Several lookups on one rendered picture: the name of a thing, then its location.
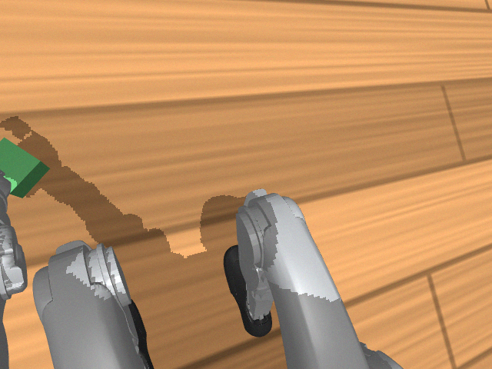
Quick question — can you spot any small box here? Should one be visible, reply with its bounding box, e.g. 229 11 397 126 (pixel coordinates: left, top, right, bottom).
0 138 50 198

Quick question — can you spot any right robot foot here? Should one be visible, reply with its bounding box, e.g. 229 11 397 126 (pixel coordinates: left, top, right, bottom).
224 245 272 337

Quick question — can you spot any left robot foot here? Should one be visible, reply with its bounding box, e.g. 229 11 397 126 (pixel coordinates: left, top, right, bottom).
128 300 154 369

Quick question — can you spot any left robot arm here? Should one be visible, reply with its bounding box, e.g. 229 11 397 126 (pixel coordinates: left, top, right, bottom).
0 174 28 369

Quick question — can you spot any right robot hand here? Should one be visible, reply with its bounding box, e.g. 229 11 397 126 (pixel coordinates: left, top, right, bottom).
359 341 403 369

